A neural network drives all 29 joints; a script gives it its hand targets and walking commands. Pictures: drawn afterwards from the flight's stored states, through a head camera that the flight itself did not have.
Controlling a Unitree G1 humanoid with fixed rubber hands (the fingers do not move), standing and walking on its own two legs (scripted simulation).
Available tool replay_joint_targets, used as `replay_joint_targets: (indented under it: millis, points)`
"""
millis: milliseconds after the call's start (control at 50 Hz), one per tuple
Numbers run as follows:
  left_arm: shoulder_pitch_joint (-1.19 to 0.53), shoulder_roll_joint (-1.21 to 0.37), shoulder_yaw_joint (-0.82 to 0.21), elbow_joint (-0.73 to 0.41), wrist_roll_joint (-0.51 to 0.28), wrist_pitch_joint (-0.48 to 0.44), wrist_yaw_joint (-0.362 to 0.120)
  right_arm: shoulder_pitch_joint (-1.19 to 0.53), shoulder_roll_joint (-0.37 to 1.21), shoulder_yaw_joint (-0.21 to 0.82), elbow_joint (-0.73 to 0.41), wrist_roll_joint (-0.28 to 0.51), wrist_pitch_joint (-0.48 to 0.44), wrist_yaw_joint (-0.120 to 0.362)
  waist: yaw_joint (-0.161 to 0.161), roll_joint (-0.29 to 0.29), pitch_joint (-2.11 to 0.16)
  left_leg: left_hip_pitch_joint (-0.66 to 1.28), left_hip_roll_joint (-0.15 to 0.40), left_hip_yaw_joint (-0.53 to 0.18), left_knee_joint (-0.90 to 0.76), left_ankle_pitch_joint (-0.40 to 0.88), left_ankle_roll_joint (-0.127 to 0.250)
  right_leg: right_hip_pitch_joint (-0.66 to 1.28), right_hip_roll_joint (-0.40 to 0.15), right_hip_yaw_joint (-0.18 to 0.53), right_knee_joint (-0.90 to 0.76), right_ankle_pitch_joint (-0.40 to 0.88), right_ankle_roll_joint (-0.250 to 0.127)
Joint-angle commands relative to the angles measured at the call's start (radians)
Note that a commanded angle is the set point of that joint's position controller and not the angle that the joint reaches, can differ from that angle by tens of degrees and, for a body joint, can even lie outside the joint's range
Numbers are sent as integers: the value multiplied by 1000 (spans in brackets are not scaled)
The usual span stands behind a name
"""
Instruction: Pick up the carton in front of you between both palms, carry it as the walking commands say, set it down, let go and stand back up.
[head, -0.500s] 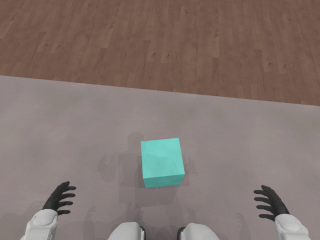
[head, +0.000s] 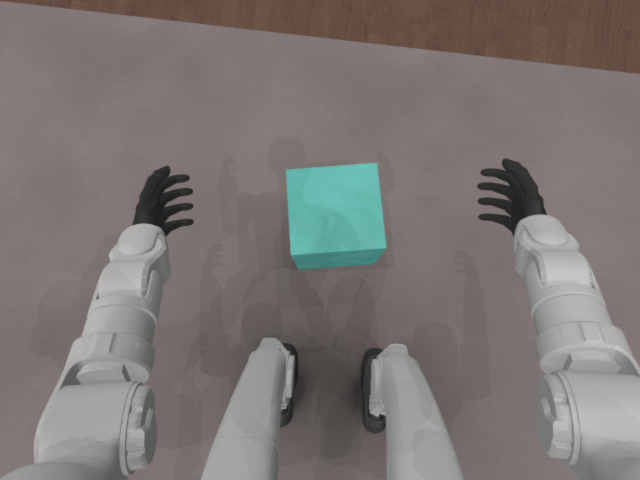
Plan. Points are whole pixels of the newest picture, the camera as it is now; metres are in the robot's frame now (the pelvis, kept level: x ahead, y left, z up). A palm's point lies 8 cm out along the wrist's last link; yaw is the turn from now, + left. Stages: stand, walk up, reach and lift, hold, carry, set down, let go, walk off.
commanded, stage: reach and lift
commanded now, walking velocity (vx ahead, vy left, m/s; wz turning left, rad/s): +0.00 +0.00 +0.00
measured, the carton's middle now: (333, 221) +0.52 +0.01 -0.56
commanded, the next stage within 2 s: none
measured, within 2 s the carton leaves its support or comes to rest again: neither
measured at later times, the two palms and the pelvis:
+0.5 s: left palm (214, 154) +0.51 +0.20 -0.15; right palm (463, 133) +0.56 -0.18 -0.15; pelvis -0.01 -0.01 -0.04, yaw +0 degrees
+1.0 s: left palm (243, 210) +0.49 +0.20 -0.39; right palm (424, 198) +0.53 -0.18 -0.39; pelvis -0.04 +0.00 -0.24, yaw +2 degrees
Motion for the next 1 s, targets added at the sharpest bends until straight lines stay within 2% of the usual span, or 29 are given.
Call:
replay_joint_targets:
  millis: [0, 120, 240, 300, 380, 480, 540, 620, 680, 820, 900, 980]
  points:
    - [-345, 135, 47, -67, -9, 4, 19, -382, -160, -36, -43, 7, 4, -3, 9, -28, -730, 221, -41, 26, -89, 159, -24, 335, 40, 8, -90, 174, 25]
    - [-633, 120, 99, 31, 10, 26, 38, -705, -186, -51, 97, -1, 23, 7, 31, -40, -818, 141, -44, 54, -72, 23, -27, 230, 48, -4, -84, 4, 26]
    - [-819, 97, 181, 81, 66, -2, 48, -922, -188, -93, 195, -53, -8, 15, 55, -57, -915, 77, -59, 72, -38, 54, -38, 160, 62, -7, -55, 28, 28]
    - [-852, 84, 216, 67, 95, -26, 49, -969, -186, -119, 201, -90, -31, 14, 54, -70, -1016, 82, -67, 74, -25, 137, -42, 190, 71, -8, -33, 134, 29]
    - [-814, 56, 242, 22, 121, -64, 36, -950, -159, -152, 158, -131, -64, 8, 53, -82, -1154, 74, -80, 71, -6, 341, -38, 286, 83, 7, 11, 382, 24]
    - [-709, -9, 279, 22, 157, -129, 15, -851, -66, -193, 136, -169, -117, 6, 53, -101, -1122, -137, -83, 57, 55, 495, -35, 259, 71, 41, 104, 663, 20]
    - [-649, -31, 293, 48, 169, -165, 11, -784, -27, -217, 139, -188, -144, -2, 41, -105, -1090, -274, -80, 44, 122, 519, -39, 170, 61, 57, 184, 745, 24]
    - [-639, -30, 292, 74, 166, -196, 19, -742, -21, -216, 142, -183, -169, -19, 33, -81, -1040, -356, -79, 41, 251, 449, -47, -97, 67, 41, 287, 567, 36]
    - [-669, -15, 263, 78, 138, -203, 32, -757, -53, -183, 138, -140, -183, -38, 26, -60, -1067, -356, -78, 34, 373, 479, -51, -246, 73, 29, 382, 505, 40]
    - [-797, 74, 101, 55, -23, -180, 81, -890, -175, -34, 111, 26, -176, -88, 17, -57, -1281, -321, -77, 54, 632, 421, -58, -299, 72, -11, 635, 416, 41]
    - [-903, 130, 55, 55, -88, -150, 107, -1006, -218, 38, 105, 103, -150, -100, 34, -73, -1291, -355, -68, 70, 724, 279, -52, -313, 62, -21, 726, 267, 32]
    - [-1012, 160, 28, 119, -124, -124, 119, -1115, -238, 78, 170, 138, -119, -102, 41, -90, -1188, -441, -52, 82, 781, 114, -46, -351, 43, -24, 785, 107, 30]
